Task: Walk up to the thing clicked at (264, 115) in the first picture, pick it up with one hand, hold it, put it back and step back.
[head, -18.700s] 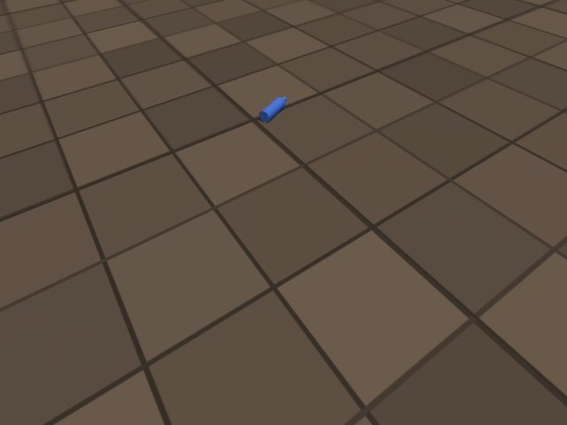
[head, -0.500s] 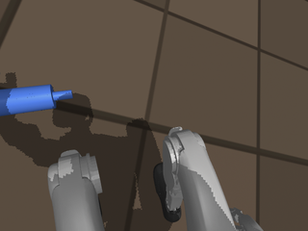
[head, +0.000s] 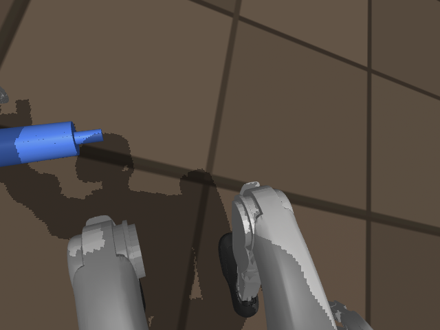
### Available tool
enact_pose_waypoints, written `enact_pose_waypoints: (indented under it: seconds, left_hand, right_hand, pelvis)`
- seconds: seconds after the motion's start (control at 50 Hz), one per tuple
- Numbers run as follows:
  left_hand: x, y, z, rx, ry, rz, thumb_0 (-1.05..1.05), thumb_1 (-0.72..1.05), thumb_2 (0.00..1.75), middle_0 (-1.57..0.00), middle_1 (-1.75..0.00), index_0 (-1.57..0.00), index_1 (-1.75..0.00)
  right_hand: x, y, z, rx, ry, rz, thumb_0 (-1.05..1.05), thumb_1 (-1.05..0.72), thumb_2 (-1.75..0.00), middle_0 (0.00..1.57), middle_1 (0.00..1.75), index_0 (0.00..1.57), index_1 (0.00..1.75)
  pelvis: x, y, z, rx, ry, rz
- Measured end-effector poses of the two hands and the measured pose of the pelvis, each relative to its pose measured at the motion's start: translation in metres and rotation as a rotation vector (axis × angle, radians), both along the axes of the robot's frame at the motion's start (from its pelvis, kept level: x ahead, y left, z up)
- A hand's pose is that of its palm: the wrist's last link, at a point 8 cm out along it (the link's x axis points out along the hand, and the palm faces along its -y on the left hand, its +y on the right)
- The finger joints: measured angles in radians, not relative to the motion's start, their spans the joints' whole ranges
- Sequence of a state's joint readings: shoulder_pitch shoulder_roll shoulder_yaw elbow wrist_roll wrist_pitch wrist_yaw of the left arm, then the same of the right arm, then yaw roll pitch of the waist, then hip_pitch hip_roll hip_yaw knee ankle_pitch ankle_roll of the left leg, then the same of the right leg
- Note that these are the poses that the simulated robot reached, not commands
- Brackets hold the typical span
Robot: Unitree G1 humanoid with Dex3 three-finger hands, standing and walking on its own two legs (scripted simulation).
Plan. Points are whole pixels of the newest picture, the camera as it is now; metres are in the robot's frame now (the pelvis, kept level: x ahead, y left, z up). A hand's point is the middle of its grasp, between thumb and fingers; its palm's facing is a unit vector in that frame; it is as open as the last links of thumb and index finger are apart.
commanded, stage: approach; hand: left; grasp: from above
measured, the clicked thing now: (40, 142) +0.50 +0.29 -0.29
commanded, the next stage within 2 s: close in in 0.56 s
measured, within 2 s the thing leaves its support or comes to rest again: neither
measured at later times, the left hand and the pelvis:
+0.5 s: hand out of the picture +0.47 +0.34 -0.17, palm faces -0.48 -0.06 -0.88, open 14.3 cm; pelvis +0.00 +0.00 +0.00, yaw +0 degrees
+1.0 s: hand (4, 139) +0.48 +0.32 -0.19, palm faces -0.45 -0.06 -0.89, open 14.2 cm; pelvis +0.00 +0.00 -0.01, yaw -1 degrees
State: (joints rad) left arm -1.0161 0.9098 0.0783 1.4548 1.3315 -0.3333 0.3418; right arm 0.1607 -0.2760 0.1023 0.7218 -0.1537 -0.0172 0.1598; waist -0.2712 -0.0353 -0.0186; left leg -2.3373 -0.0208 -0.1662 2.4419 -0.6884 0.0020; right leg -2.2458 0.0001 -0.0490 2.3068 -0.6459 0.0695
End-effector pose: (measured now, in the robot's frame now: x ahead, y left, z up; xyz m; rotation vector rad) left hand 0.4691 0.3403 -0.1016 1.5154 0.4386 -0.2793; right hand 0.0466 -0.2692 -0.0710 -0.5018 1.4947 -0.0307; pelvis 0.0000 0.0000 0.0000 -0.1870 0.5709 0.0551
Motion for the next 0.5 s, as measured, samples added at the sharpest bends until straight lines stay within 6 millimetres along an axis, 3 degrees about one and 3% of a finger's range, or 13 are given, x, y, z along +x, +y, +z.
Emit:
enact_pose_waypoints:
  seconds: [0.18,0.26,0.38,0.5]
  left_hand:
    - [0.031,-0.045,-0.012,-0.041,-0.019,-0.059,0.00,-0.57,1.05,-0.08,-1.05,-0.07,-1.05]
    - [0.040,-0.054,-0.015,-0.030,-0.051,-0.047,0.00,-0.57,1.05,-0.08,-1.05,-0.08,-1.05]
    - [0.032,-0.038,-0.010,0.026,-0.047,0.030,0.00,-0.57,1.06,-0.08,-1.02,-0.07,-1.03]
    - [0.011,-0.006,-0.007,0.045,0.049,0.119,0.00,-0.58,1.06,-0.08,-1.01,-0.07,-1.02]
  right_hand:
    - [-0.012,0.000,0.010,-0.031,-0.014,-0.017,0.00,-0.91,-0.90,0.21,0.30,0.20,0.30]
    - [-0.026,0.001,0.011,-0.031,0.001,-0.046,0.00,-0.91,-0.90,0.21,0.30,0.20,0.30]
    - [-0.039,0.003,0.005,0.006,0.026,-0.079,0.00,-0.91,-0.90,0.21,0.30,0.20,0.30]
    - [-0.029,0.004,-0.004,0.039,0.018,-0.042,0.00,-0.91,-0.90,0.21,0.30,0.21,0.30]
  pelvis:
    - [-0.001,0.000,-0.001,-0.009,0.000,-0.008]
    - [0.000,0.000,-0.003,-0.010,0.004,-0.013]
    - [0.001,-0.001,-0.003,0.002,0.010,-0.015]
    - [-0.002,-0.002,-0.003,0.010,-0.002,-0.009]
